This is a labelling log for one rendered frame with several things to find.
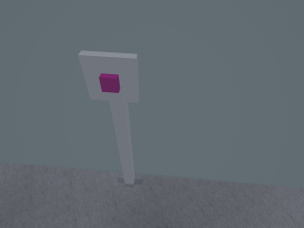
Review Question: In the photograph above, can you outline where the button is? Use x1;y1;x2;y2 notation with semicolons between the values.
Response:
99;73;121;93

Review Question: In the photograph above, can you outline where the panel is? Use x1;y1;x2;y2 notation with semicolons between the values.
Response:
78;50;140;185

